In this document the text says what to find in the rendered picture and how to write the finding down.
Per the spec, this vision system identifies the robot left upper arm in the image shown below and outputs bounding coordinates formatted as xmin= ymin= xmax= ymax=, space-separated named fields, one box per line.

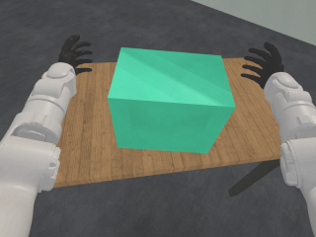
xmin=0 ymin=135 xmax=61 ymax=237

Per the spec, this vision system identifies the carton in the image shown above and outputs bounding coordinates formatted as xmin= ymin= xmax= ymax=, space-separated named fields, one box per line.
xmin=108 ymin=47 xmax=236 ymax=154

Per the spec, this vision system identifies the robot right forearm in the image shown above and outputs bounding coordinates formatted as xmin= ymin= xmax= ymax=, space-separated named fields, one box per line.
xmin=263 ymin=72 xmax=316 ymax=143

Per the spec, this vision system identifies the robot right upper arm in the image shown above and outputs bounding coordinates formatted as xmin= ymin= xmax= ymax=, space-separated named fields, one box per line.
xmin=279 ymin=137 xmax=316 ymax=237

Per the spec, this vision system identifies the robot left forearm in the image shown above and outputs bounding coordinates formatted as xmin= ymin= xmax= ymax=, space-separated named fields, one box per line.
xmin=0 ymin=62 xmax=77 ymax=151

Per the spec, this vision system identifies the table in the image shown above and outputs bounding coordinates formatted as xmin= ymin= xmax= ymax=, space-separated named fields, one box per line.
xmin=53 ymin=57 xmax=282 ymax=197

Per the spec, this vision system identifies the robot right hand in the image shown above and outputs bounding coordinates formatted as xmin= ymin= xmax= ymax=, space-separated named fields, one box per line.
xmin=241 ymin=42 xmax=284 ymax=90

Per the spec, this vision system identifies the robot left hand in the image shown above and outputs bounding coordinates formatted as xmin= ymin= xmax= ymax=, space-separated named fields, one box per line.
xmin=57 ymin=34 xmax=93 ymax=76

